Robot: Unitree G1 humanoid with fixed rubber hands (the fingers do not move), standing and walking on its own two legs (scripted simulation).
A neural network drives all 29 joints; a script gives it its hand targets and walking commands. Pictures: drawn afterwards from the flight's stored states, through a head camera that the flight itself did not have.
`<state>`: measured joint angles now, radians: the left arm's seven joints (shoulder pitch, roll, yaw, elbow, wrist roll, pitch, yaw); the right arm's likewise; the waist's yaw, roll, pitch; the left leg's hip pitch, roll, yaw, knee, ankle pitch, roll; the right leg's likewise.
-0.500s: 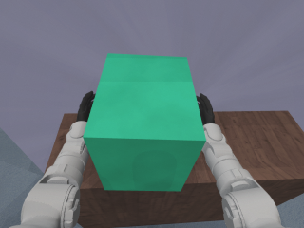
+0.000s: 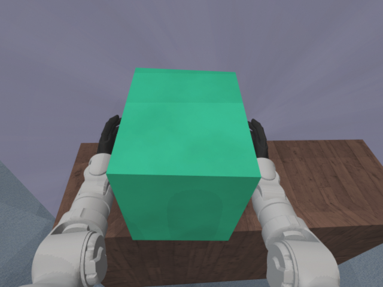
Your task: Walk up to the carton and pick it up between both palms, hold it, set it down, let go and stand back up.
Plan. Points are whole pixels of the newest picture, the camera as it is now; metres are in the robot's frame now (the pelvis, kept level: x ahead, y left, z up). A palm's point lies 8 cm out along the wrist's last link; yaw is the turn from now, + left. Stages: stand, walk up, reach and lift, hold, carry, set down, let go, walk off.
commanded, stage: reach and lift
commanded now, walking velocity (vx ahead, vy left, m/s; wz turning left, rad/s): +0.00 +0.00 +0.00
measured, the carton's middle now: (183, 156) +0.42 +0.02 +0.03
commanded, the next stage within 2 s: none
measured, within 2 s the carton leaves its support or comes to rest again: leaves its support in 0.74 s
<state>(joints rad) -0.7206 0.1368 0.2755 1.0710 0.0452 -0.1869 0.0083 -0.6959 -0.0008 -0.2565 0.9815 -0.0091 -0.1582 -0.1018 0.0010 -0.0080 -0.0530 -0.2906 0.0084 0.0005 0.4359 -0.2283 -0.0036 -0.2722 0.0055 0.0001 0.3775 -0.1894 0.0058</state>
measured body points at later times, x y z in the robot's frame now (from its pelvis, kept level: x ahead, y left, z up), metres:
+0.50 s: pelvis +0.00 +0.00 +0.00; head +0.03 +0.01 +0.45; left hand +0.41 +0.19 +0.07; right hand +0.41 -0.14 +0.08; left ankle -0.01 +0.11 -0.74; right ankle +0.00 -0.13 -0.74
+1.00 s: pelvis -0.02 +0.00 +0.00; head -0.02 +0.01 +0.45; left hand +0.38 +0.18 +0.08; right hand +0.38 -0.16 +0.09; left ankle -0.01 +0.11 -0.74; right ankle +0.00 -0.13 -0.74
